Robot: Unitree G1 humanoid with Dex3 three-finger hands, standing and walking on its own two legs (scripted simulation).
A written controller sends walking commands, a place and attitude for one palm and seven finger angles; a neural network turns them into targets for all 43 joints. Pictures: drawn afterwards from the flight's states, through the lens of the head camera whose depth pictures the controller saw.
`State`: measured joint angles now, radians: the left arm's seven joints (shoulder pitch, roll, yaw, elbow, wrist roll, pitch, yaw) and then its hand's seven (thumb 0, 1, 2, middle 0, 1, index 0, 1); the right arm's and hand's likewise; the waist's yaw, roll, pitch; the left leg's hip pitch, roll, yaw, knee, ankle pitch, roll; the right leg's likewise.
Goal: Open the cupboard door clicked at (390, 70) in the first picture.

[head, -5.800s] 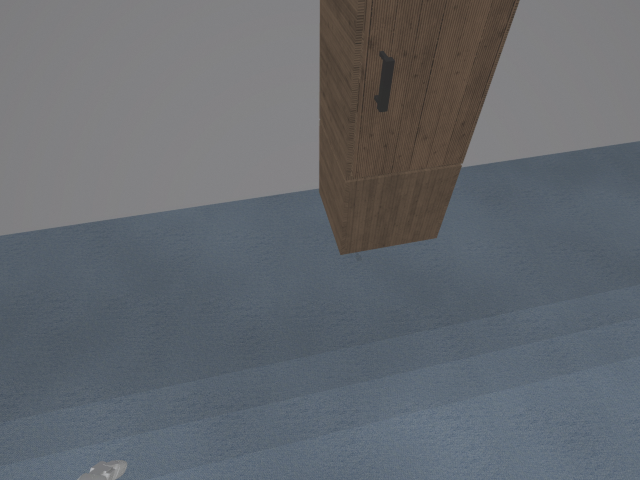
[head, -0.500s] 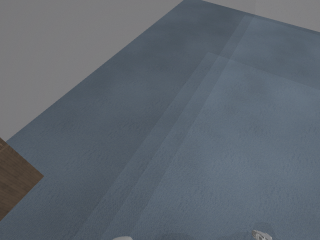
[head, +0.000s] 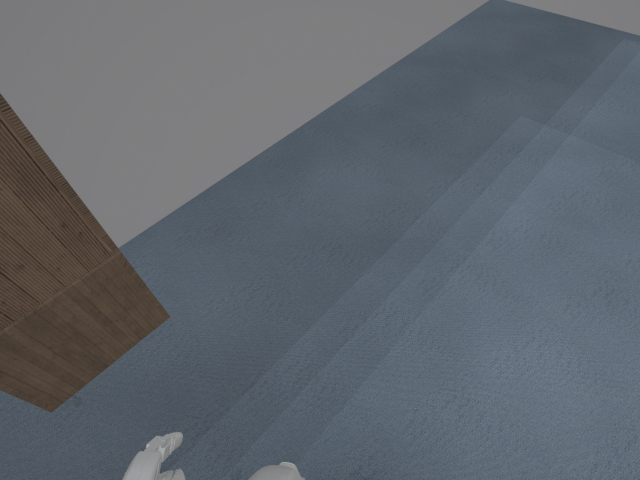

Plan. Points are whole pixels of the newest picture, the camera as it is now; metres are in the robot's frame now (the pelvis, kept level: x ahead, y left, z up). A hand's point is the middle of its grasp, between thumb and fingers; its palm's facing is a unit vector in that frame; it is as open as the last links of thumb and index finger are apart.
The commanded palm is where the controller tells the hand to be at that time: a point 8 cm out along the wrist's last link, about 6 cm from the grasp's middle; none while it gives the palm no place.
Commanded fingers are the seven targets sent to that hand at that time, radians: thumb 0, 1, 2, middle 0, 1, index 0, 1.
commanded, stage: turn to face it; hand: left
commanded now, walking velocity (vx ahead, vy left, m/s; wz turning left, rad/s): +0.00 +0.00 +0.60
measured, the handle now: out of the picture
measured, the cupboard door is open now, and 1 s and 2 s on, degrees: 0 0 0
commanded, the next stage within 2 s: take the last steps up to it in 1.12 s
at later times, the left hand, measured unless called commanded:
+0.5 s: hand out of the picture -0.01 +0.29 -0.17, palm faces +0.33 -0.91 -0.26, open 7.4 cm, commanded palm none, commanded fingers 0.00 0.90 0.90 -0.20 -0.30 -0.20 -0.30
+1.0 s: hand out of the picture -0.01 +0.23 -0.13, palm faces +0.56 -0.77 -0.30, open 7.4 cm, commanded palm none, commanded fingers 0.00 0.90 0.90 -0.20 -0.30 -0.20 -0.30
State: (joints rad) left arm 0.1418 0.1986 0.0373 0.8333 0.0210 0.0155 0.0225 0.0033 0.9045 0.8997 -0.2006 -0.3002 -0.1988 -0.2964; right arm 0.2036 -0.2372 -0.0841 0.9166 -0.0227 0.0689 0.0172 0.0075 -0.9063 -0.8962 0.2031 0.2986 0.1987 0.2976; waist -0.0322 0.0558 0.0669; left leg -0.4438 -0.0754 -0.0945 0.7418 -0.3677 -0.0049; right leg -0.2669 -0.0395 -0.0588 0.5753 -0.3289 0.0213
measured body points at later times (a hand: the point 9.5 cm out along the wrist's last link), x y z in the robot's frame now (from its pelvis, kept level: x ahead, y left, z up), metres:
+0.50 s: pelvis +0.00 +0.05 +0.01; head +0.04 +0.10 +0.45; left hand -0.03 +0.33 -0.15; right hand +0.17 -0.17 -0.11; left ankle -0.02 +0.13 -0.73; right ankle +0.01 -0.12 -0.64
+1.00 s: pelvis +0.02 +0.01 +0.01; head +0.05 -0.01 +0.46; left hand -0.04 +0.27 -0.11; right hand +0.22 -0.18 -0.15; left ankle -0.08 +0.11 -0.64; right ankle +0.08 -0.08 -0.73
